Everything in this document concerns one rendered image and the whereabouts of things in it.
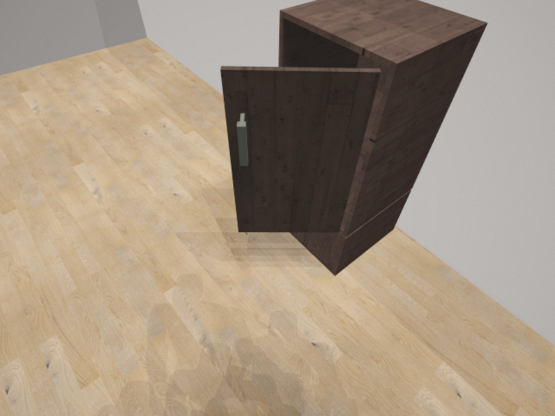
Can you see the handle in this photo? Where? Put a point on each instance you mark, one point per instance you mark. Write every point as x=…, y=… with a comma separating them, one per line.
x=242, y=141

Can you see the cupboard door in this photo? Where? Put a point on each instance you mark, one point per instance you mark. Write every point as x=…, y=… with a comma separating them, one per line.
x=305, y=128

